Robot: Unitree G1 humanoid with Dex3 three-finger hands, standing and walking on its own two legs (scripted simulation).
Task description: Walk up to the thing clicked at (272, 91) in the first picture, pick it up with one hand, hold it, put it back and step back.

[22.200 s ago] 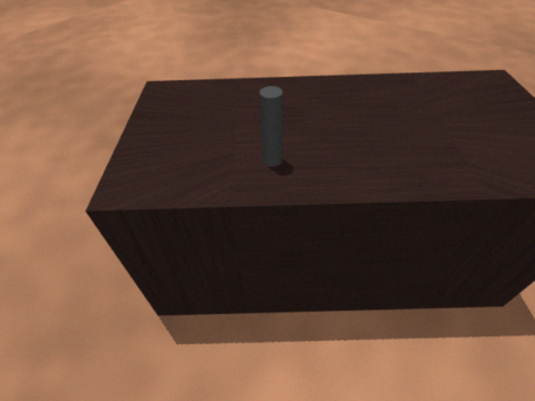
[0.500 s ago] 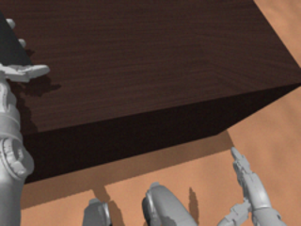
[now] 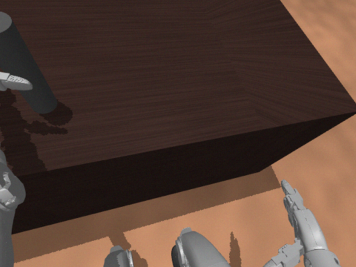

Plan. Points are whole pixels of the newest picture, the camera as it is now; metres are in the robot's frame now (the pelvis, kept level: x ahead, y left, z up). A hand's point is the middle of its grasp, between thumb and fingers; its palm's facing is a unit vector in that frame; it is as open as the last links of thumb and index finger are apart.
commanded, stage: withdraw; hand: left
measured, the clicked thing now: (23, 72) +0.54 +0.22 +0.07
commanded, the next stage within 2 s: rise in 0.02 s
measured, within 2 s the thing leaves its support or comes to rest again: neither
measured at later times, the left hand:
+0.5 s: hand out of the picture +0.47 +0.38 +0.14, palm faces +0.46 -0.84 -0.29, open 17.6 cm
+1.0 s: hand out of the picture +0.24 +0.28 +0.13, palm faces +0.39 -0.85 -0.35, open 17.5 cm
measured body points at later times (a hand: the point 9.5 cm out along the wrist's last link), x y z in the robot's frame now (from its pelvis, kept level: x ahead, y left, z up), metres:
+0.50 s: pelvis +0.02 +0.01 +0.04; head +0.11 +0.04 +0.48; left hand +0.45 +0.42 +0.16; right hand +0.17 -0.25 +0.01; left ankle +0.00 +0.11 -0.65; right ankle +0.02 -0.13 -0.65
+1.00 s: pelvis +0.02 +0.00 +0.05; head +0.04 -0.01 +0.50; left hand +0.21 +0.32 +0.15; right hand +0.19 -0.25 -0.01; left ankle +0.00 +0.11 -0.65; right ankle +0.02 -0.13 -0.65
